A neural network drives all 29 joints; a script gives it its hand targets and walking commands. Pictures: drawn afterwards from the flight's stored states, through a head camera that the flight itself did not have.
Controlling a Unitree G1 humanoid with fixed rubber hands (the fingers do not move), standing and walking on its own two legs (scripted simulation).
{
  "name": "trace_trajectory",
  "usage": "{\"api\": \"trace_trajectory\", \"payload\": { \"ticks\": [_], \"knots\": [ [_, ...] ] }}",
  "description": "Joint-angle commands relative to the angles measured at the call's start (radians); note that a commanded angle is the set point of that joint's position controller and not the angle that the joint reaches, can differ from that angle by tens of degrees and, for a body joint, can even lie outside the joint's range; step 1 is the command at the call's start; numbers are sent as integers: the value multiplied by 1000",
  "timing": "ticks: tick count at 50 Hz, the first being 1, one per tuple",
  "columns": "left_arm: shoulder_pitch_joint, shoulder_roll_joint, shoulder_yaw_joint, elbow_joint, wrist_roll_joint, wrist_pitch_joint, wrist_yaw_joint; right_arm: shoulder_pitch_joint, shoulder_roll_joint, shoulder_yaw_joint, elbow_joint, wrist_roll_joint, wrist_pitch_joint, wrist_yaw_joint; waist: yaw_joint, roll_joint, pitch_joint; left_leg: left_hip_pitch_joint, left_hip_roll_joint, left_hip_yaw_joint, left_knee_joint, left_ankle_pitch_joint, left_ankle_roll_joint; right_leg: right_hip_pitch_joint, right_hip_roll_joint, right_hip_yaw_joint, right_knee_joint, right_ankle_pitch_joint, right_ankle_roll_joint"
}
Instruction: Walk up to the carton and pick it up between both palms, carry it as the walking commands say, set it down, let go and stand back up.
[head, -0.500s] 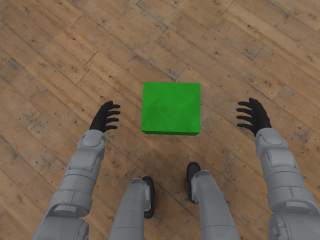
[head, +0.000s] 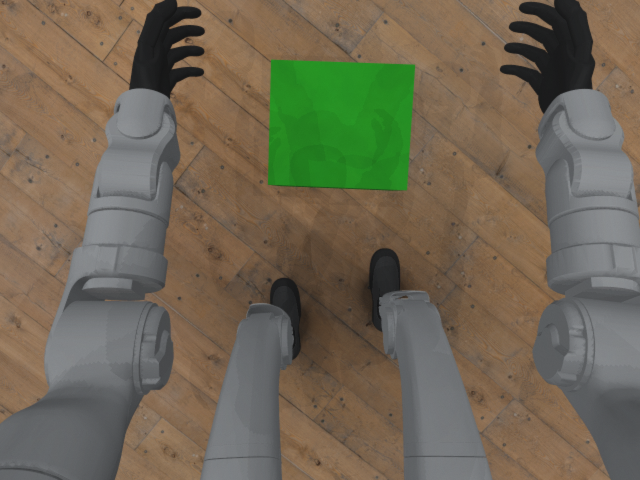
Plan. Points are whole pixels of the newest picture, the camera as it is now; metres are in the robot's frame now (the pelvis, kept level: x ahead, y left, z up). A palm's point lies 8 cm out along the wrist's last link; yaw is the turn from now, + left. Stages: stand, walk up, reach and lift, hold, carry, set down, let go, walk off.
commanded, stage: reach and lift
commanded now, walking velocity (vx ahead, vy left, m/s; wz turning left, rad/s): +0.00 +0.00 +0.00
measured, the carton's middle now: (338, 133) +0.51 -0.03 -0.58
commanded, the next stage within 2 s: none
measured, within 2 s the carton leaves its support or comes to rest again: neither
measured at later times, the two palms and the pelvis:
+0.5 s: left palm (180, 108) +0.50 +0.18 -0.21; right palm (529, 104) +0.48 -0.25 -0.21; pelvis -0.06 +0.00 -0.07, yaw +2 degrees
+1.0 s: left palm (221, 116) +0.51 +0.17 -0.37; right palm (470, 121) +0.49 -0.24 -0.39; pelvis -0.08 +0.00 -0.22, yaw +2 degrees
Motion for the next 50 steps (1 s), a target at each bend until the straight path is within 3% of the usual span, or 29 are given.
{"api": "trace_trajectory", "payload": {
  "ticks": [1, 2, 3, 5, 8, 10, 12, 14, 15, 16, 18, 19, 20, 22, 24, 25, 26, 27, 28, 29, 30, 33, 35, 36, 37, 38, 40, 41, 50],
  "knots": [
    [-479, 217, 218, -143, -80, -13, 45, -403, -388, -238, -192, -26, -16, -17, -86, 27, -1482, 417, -96, -18, -23, 415, -49, 898, 74, -20, 150, 576, -8],
    [-538, 181, 154, -135, -99, 1, 45, -397, -355, -210, -83, -1, -1, -17, -126, 83, -1504, 487, -91, -19, -17, 390, -53, 881, 79, -33, 156, 509, -7],
    [-554, 209, 182, -192, -92, 8, 48, -439, -393, -223, -187, 5, 1, -18, -75, 88, -1566, 539, -95, -15, 2, 475, -57, 878, 81, -34, 170, 561, -14],
    [-513, 200, 162, -175, -102, 22, 52, -415, -394, -203, -177, 16, 3, -13, -71, 96, -1630, 630, -89, -27, -3, 549, -57, 888, 81, -50, 175, 583, -6],
    [-501, 288, 208, -294, -123, 27, 55, -404, -365, -157, -358, 83, 24, -41, -35, -40, -1970, 509, -103, 14, 27, 642, -23, 1354, 70, 26, 242, 961, -24],
    [-581, 288, 146, -452, -152, 39, 76, -483, -403, -194, -484, 89, 30, -56, -90, -35, -2160, 527, -114, 18, 57, 632, -22, 1457, 73, 13, 314, 961, -33],
    [-632, 341, 161, -370, -182, 62, 68, -524, -398, -140, -451, 105, 66, -77, -72, -38, -2196, 649, -119, -5, 127, 667, -17, 1388, 82, 8, 342, 888, -15],
    [-641, 334, 149, -509, -213, 44, 88, -561, -412, -131, -567, 106, 48, -75, -67, -142, -2141, 288, -131, 25, 115, 529, -5, 1598, 56, 76, 420, 969, -33],
    [-600, 359, 182, -432, -193, 35, 89, -555, -407, -131, -480, 106, 46, -77, -40, -133, -2028, 50, -136, 51, 109, 412, -1, 1637, 36, 117, 458, 950, -42],
    [-627, 348, 154, -364, -196, 29, 84, -585, -353, -92, -439, 118, 50, -83, -35, -182, -1955, -43, -130, 62, 119, 324, 5, 1621, 32, 113, 456, 892, -28],
    [-732, 354, 130, -240, -160, 36, 75, -642, -348, -37, -277, 151, 58, -77, -4, -17, -1802, 264, -110, 33, 205, 290, -10, 1129, 62, 41, 430, 541, 11],
    [-735, 324, 107, -184, -177, 56, 73, -670, -422, -63, -284, 133, 59, -79, -52, 6, -1801, 388, -107, 9, 235, 260, -18, 998, 70, -9, 433, 433, 10],
    [-702, 297, 94, 72, -164, 67, 57, -638, -377, -38, -61, 108, 66, -68, -62, -17, -1443, 226, -91, -7, 246, 135, -17, 750, 59, -18, 412, 248, 7],
    [-702, 245, 82, 239, -136, 71, 30, -630, -333, -35, 172, 95, 64, -42, -60, 31, -1108, 58, -71, -8, 284, -37, -35, 480, 45, -14, 429, 2, 2],
    [-813, 225, 41, 148, -164, 56, 22, -685, -354, -32, 180, 53, 44, -47, -103, 23, -1098, 14, -63, -25, 335, -91, -44, 471, 55, -10, 467, -26, -12],
    [-825, 250, 48, 212, -153, 37, 14, -768, -340, -7, 141, 52, 26, -52, -72, 6, -1056, -80, -68, 7, 366, -116, -39, 440, 49, -8, 487, -43, -2],
    [-937, 279, 54, -16, -178, 31, 26, -845, -367, -16, -21, 45, 25, -75, -82, -11, -1364, 47, -85, 5, 392, -21, -41, 607, 67, -2, 506, 51, -2],
    [-962, 316, 33, 118, -208, 32, 23, -866, -340, 41, 95, 84, 27, -79, -70, -56, -1287, -57, -79, 5, 433, -99, -21, 552, 59, -5, 553, 1, 8],
    [-952, 311, 2, 204, -226, 41, 30, -911, -408, 11, 108, 75, 25, -93, -85, 15, -1185, -103, -76, 16, 447, -164, -30, 470, 64, -14, 559, -86, -1],
    [-1012, 345, 17, 205, -231, 49, 24, -948, -375, 41, 153, 82, 43, -97, -77, -78, -1233, -108, -77, 13, 466, -200, -9, 485, 65, -36, 566, -164, 12],
    [-1039, 376, 17, 230, -236, 74, 24, -967, -414, 32, 160, 82, 70, -108, -54, -26, -1232, -99, -80, 32, 473, -217, -25, 516, 65, -26, 568, -222, 6],
    [-1140, 437, -29, 139, -256, 90, 51, -1068, -516, -11, 116, 80, 83, -127, -76, 44, -1446, 62, -69, 12, 512, -236, -32, 482, 57, -71, 650, -234, -4],
    [-1099, 405, -59, 309, -277, 118, 38, -1070, -482, 49, 241, 111, 112, -130, -72, 19, -1349, -35, -54, 23, 551, -300, -28, 444, 41, -62, 661, -305, -9],
    [-1185, 453, -54, 14, -306, 105, 53, -1139, -495, 70, -33, 140, 105, -151, -56, -4, -1625, 104, -72, 37, 598, -144, -26, 601, 54, -52, 687, -139, 1],
    [-1189, 469, -75, 113, -314, 119, 66, -1166, -527, 70, 17, 131, 110, -157, -70, -47, -1629, 75, -67, 26, 635, -143, -17, 634, 44, -55, 729, -102, 6],
    [-1221, 468, -92, -44, -343, 113, 82, -1164, -542, 73, -88, 154, 96, -165, -69, -23, -1703, 134, -66, 39, 632, -109, -15, 634, 53, -65, 739, -83, 6],
    [-1164, 436, -121, 122, -347, 122, 90, -1121, -503, 108, 36, 173, 99, -162, -77, -49, -1496, 39, -44, 21, 641, -158, -2, 500, 34, -74, 766, -115, 8],
    [-1139, 420, -117, 10, -330, 109, 92, -1066, -497, 114, -6, 178, 95, -160, -58, -13, -1618, 121, -54, 25, 664, -114, -11, 547, 42, -56, 774, -82, -2],
    [-958, 315, -101, 198, -260, -11, 73, -899, -402, 118, 196, 140, -27, -134, -70, -48, -1318, -144, -43, -5, 816, 11, -16, 358, 10, -28, 946, 113, 3]
  ]
}}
